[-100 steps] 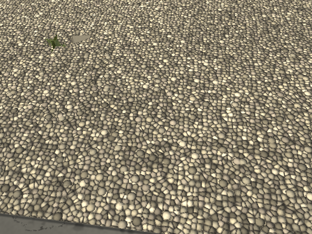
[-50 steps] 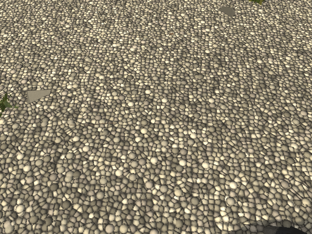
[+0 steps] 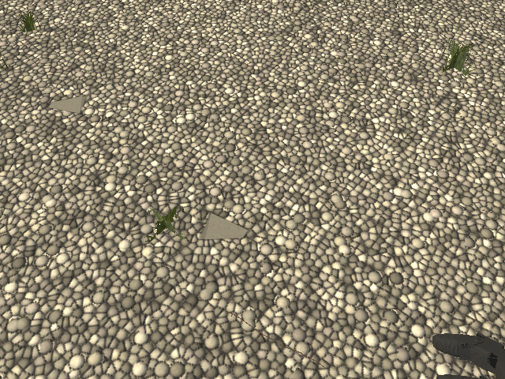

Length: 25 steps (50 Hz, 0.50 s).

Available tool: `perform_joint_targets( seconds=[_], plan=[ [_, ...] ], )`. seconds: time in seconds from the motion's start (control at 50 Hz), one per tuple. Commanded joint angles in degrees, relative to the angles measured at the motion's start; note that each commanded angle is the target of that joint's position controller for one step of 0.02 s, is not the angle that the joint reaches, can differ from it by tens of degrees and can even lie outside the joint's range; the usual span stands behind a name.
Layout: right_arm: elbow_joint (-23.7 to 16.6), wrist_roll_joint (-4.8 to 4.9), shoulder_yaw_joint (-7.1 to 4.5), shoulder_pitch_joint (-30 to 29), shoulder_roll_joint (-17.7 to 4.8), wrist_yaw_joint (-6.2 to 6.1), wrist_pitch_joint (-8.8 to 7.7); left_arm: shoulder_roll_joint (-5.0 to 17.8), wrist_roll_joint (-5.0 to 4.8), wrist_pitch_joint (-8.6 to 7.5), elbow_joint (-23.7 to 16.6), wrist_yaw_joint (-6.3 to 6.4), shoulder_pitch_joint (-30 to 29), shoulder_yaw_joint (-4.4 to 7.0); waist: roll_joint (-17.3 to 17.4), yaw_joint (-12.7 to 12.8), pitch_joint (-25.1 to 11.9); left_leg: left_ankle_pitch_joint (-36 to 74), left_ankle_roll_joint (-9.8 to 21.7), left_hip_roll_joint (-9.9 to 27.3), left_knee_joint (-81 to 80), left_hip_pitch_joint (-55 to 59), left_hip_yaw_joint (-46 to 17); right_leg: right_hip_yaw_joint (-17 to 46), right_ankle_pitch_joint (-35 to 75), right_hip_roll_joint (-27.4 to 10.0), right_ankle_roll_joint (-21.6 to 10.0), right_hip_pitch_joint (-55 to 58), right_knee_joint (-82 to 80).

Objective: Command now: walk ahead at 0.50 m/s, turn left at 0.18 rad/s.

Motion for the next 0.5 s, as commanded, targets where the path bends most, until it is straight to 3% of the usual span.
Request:
perform_joint_targets(
  seconds=[0.02,0.04,0.06,0.08,0.12,0.16,0.22,0.28,0.38,0.44,0.46,0.48,0.5],
  plan=[
    [1.81,-0.11,-4.32,23.28,-13.21,-0.81,-0.45,6.44,-0.83,-3.22,-5.69,-0.68,-0.96,0.15,8.76,-11.19,-22.61,-8.06,16.16,21.02,-15.28,50.43,-42.38,11.70,-4.36,3.83,-2.22,-40.06,39.01],
    [2.22,-0.02,-3.55,19.94,-11.11,-0.82,-0.80,7.35,-1.86,-3.64,-7.44,-0.83,-5.71,0.42,8.05,-10.52,-14.15,-4.62,13.93,18.93,-15.51,43.85,-33.04,10.37,0.42,1.48,-2.91,-44.10,39.10],
    [2.10,0.12,-2.88,16.08,-9.39,-0.81,-0.96,6.72,-0.90,-3.70,-7.54,-0.45,-7.69,0.21,3.87,-8.46,-9.87,0.12,12.10,16.35,-16.19,35.56,-26.46,9.80,5.70,-1.04,-3.16,-42.13,35.63],
    [1.94,-0.30,-2.39,12.83,-7.75,-0.66,-1.09,6.54,0.22,-3.41,-7.47,-0.21,-8.18,0.46,3.35,-6.35,-6.93,4.15,11.21,14.40,-17.85,28.30,-22.15,9.84,8.87,-2.40,-2.94,-38.95,32.10],
    [1.99,-0.80,-1.90,10.46,-5.94,-0.62,-1.77,5.21,0.15,-1.97,-6.74,-0.43,-5.41,0.45,4.51,-3.12,-6.01,6.15,11.15,12.66,-21.75,21.52,-18.25,10.50,12.30,-3.51,-2.58,-33.46,28.95],
    [3.10,-0.47,-2.15,10.69,-6.87,-0.80,-2.65,3.83,0.51,-0.83,-6.90,-0.25,-5.92,0.16,3.56,-2.23,-4.38,9.03,11.80,12.49,-24.28,18.92,-15.01,10.12,15.11,-3.48,-1.54,-33.83,25.24],
    [5.00,-0.40,-2.40,12.62,-7.90,-1.63,-2.77,2.74,1.13,-0.61,-8.48,-0.22,-11.40,-0.33,2.05,-3.37,-1.83,10.87,10.92,11.43,-25.82,19.09,-10.70,10.00,24.03,-3.29,-0.47,-36.53,15.23],
    [6.52,-0.09,-2.54,14.66,-8.93,-2.09,-2.43,1.63,0.73,-1.09,-9.58,-0.99,-16.96,-0.97,2.53,-5.53,-0.17,8.80,8.97,9.92,-26.28,19.33,-7.00,8.64,32.66,-1.42,-0.73,-34.16,3.74],
    [9.75,0.70,-3.03,18.94,-10.58,-2.22,-1.64,2.57,0.13,-1.62,-12.12,-2.47,-23.75,-1.11,2.95,-8.00,2.03,5.70,7.75,12.86,-23.46,26.04,-7.67,8.11,31.66,0.72,-2.53,-33.52,-5.63],
    [10.83,0.82,-3.42,18.51,-11.50,-2.57,-0.82,4.18,0.30,-2.05,-12.19,-3.05,-21.63,-0.59,4.27,-6.06,0.74,13.84,6.06,14.25,-18.65,30.38,-8.25,6.91,25.10,2.33,-5.03,-29.24,-8.51],
    [10.83,0.87,-3.41,17.35,-11.71,-2.69,-0.52,5.27,0.53,-2.17,-11.09,-2.93,-17.43,0.07,4.46,-3.42,-1.73,22.87,4.95,12.84,-13.55,30.46,-6.83,5.01,24.37,4.18,-6.21,-22.80,-10.05],
    [10.81,0.60,-2.84,17.28,-10.32,-2.83,-0.26,7.67,0.82,-2.18,-8.46,-2.53,-9.04,1.38,3.34,0.18,-7.10,28.73,3.43,9.66,-3.45,27.93,-4.37,4.06,25.36,5.31,-7.87,-10.91,-9.86],
    [9.58,-0.67,-1.54,18.12,-7.46,-3.05,-0.24,12.08,1.33,-2.12,-6.73,-2.00,1.18,2.53,-3.27,3.43,-15.89,14.91,1.00,5.95,14.69,16.97,-1.26,15.53,28.98,-4.79,-11.62,6.42,-8.03]
  ],
)
Keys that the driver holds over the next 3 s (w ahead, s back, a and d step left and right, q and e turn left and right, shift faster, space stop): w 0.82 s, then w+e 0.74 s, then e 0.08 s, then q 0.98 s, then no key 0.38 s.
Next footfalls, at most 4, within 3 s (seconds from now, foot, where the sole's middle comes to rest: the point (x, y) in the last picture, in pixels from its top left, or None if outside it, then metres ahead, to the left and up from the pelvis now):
0.48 right None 0.44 -0.14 -0.75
1.02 left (242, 279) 0.72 0.11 -0.75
1.54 right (350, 223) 0.93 -0.21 -0.75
2.04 left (309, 167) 1.15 -0.09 -0.76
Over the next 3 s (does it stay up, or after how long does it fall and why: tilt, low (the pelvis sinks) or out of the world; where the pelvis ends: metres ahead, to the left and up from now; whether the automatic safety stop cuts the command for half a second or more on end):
stays up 1.03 -0.15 0.02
